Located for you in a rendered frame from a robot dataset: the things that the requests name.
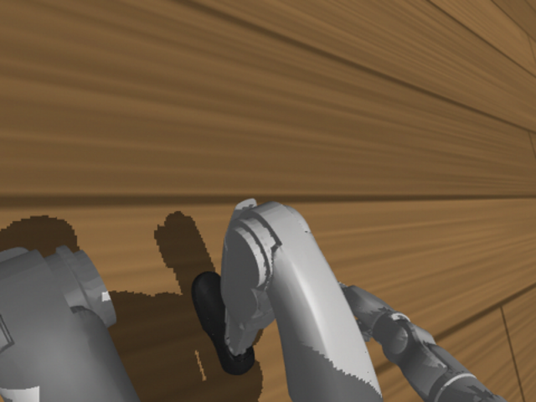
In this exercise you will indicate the right robot hand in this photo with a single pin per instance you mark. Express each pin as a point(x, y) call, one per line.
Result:
point(366, 307)

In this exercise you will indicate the right robot foot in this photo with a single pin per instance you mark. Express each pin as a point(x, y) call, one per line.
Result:
point(210, 309)

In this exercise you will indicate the right robot arm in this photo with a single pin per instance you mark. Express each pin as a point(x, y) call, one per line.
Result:
point(434, 374)

